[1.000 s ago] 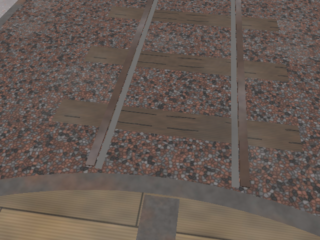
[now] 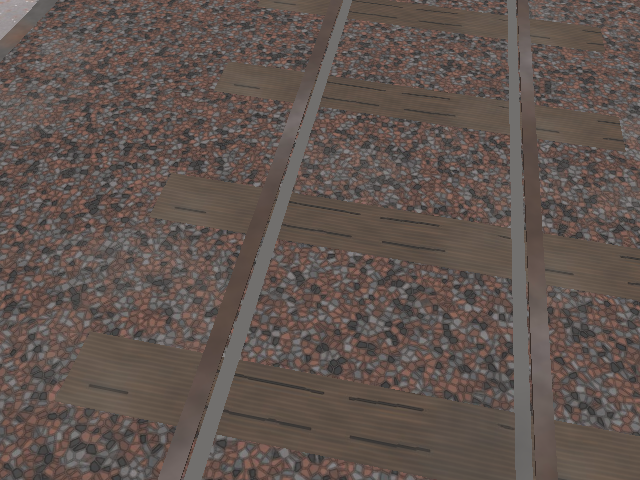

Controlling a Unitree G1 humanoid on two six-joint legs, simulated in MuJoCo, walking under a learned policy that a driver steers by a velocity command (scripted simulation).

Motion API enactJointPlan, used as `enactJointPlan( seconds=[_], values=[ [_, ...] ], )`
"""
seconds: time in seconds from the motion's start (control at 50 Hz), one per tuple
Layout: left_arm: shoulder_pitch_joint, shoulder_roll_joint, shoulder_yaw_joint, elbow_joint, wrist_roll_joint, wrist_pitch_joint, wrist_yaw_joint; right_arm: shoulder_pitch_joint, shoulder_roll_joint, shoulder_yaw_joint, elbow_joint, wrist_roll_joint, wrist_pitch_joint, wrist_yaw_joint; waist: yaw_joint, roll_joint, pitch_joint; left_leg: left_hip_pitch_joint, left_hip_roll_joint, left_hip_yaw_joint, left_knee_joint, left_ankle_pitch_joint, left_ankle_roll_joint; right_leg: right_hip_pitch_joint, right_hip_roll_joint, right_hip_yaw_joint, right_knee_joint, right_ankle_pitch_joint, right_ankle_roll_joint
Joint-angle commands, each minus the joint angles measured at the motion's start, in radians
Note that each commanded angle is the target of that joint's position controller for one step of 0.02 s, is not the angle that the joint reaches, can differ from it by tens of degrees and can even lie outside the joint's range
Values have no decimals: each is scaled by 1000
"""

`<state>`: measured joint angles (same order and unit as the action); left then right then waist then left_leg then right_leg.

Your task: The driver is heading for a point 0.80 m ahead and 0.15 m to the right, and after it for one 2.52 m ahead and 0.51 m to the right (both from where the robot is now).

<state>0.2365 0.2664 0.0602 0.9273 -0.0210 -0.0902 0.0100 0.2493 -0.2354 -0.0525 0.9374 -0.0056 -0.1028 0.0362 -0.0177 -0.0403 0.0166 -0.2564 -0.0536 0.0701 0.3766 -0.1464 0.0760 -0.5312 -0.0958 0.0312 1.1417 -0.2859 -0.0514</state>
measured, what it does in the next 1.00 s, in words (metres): walks ahead: right foot, then left foot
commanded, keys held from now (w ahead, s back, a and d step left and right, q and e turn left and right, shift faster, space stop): w+e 0.62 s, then w+q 0.02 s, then q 0.36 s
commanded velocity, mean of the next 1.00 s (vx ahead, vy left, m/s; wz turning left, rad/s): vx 0.41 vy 0.00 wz -0.24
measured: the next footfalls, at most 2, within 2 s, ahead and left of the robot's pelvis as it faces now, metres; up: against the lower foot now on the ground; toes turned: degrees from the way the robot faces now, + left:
right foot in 0.40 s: +0.37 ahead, -0.16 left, +0.00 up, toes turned -13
left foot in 0.88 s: +0.68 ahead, -0.07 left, +0.00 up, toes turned -18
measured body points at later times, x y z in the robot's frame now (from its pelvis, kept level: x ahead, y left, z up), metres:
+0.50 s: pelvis +0.27 -0.08 -0.02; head +0.31 -0.08 +0.43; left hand +0.48 +0.15 -0.13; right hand +0.26 -0.35 -0.15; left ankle +0.13 +0.09 -0.64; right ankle +0.33 -0.16 -0.74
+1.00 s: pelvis +0.51 -0.10 -0.02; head +0.55 -0.10 +0.43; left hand +0.69 +0.13 -0.14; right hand +0.60 -0.40 -0.12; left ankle +0.65 -0.05 -0.74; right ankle +0.38 -0.19 -0.66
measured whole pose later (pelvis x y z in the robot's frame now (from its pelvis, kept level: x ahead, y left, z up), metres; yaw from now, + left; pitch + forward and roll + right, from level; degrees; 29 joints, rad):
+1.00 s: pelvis +0.51 -0.10 -0.02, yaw -15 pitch +2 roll -1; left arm 0.21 0.27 0.05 0.79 0.00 -0.03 0.02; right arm 0.12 -0.27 -0.05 0.77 0.00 -0.07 0.03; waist 0.00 -0.01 0.04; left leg -0.47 -0.06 -0.02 0.50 -0.07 0.06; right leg -0.40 0.08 0.06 1.18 -0.53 0.02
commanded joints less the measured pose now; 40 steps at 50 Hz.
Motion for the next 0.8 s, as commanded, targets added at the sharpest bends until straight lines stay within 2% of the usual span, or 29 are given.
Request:
enactJointPlan(
  seconds=[0.02,0.04,0.12,0.18,0.26,0.3,0.32,0.36,0.38,0.4,0.42,0.44,0.46,0.48,0.5,0.52,0.54,0.58,0.62,0.64,0.7,0.74,0.8],
  values=[
    [58,48,19,-32,0,17,6,-3,-119,-23,-35,-4,-20,-13,37,102,-24,88,275,-229,-243,175,155,-116,-64,39,-55,105,12],
    [24,47,20,-42,2,20,5,16,-132,-27,-26,-6,-20,-20,28,94,-11,102,282,-208,-251,195,151,-156,-66,46,-98,153,19],
    [-71,36,21,-72,-1,18,-6,53,-135,-26,-7,-8,-13,-39,-1,91,11,152,265,-101,-268,216,110,-208,-30,69,-277,341,19],
    [-159,24,14,-104,0,15,-19,73,-138,-23,5,-5,-12,-47,-30,90,41,183,263,-31,-283,218,85,-192,-5,30,-407,421,11],
    [-259,5,1,-160,0,14,-44,131,-145,-26,34,1,6,-52,-66,75,81,333,307,22,-238,293,79,-250,8,-11,-499,371,-5],
    [-290,5,-1,-192,-1,13,-59,135,-156,-30,37,6,22,-56,-65,79,87,394,331,41,-185,390,72,-257,20,-48,-522,287,-20],
    [-286,12,1,-205,-2,13,-67,118,-168,-33,31,8,29,-59,-50,91,79,404,335,59,-141,508,63,-221,36,-75,-533,237,-33],
    [-221,43,19,-213,-1,16,-76,92,-201,-42,14,11,42,-69,2,145,8,405,335,92,9,867,40,-63,103,-145,-524,139,-69],
    [-109,82,39,-192,-3,19,-76,72,-210,-45,4,10,50,-74,65,155,-57,382,321,110,161,986,25,83,145,-164,-536,121,-95],
    [55,144,72,-154,-4,21,-66,52,-210,-42,-10,14,51,-77,151,129,-140,266,279,128,386,909,-9,337,165,-130,-611,189,-137],
    [200,245,102,-129,1,31,-41,65,-171,-26,-42,-8,36,-73,180,-41,-254,-19,210,135,726,444,-48,656,-40,183,-618,222,-212],
    [163,280,98,-153,1,22,-43,143,-41,15,-79,-6,-6,-48,77,-231,-371,-418,-18,-32,1045,-408,-91,944,-265,775,-784,97,-416],
    [183,192,74,-150,10,20,-42,29,-141,-9,-97,27,-48,-30,139,-110,-360,-524,46,-195,1088,-381,-57,940,-231,730,-835,76,-359],
    [134,142,62,-157,11,15,-38,-47,-161,-14,-127,52,-65,-24,128,-64,-232,-561,90,-177,1038,-297,-33,820,-193,562,-836,136,-311],
    [59,120,53,-175,8,11,-41,-63,-148,-14,-125,39,-67,-31,75,54,-145,-511,134,-167,938,-229,-33,650,-146,445,-854,233,-278],
    [2,92,44,-193,9,9,-41,-63,-158,-27,-120,17,-56,-39,40,72,-102,-445,162,-159,850,-196,-45,527,-113,370,-871,310,-258],
    [-21,82,37,-206,16,9,-38,-44,-155,-31,-124,10,-40,-39,9,55,-85,-384,177,-162,814,-179,-56,442,-89,338,-896,342,-253],
    [-17,108,42,-211,11,7,-29,-32,-129,-32,-137,-2,-15,-43,-12,34,-63,-351,178,-143,723,-154,-91,350,-69,297,-924,392,-261],
    [13,142,51,-210,9,6,-14,-96,-116,-30,-166,-12,-4,-50,-1,19,-37,-368,164,-124,601,-62,-124,299,-45,251,-939,418,-254],
    [27,142,50,-205,10,7,-7,-123,-108,-26,-172,-11,-2,-50,10,7,-31,-377,159,-115,522,12,-131,302,-35,217,-943,426,-240],
    [68,116,39,-180,15,16,3,-194,-72,-9,-179,-11,-11,-37,54,-27,-28,-276,117,-71,283,245,-116,285,26,88,-894,609,-163],
    [108,113,33,-156,18,18,5,-228,-75,-6,-188,-1,-18,-26,82,-42,-42,-233,94,-60,217,359,-95,319,9,83,-876,608,-137],
    [89,114,28,-140,28,19,7,-243,-104,-10,-199,1,-18,-12,79,-47,-46,-251,86,-79,163,292,-51,427,-44,99,-811,632,-122]
  ],
)
Velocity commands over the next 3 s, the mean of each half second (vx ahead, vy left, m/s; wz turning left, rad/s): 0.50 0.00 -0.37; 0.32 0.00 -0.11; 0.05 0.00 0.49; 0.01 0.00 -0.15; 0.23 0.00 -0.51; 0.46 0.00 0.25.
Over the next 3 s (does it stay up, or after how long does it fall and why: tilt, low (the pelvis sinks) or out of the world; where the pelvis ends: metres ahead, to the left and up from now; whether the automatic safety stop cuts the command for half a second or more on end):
stays up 0.85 -0.25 -0.01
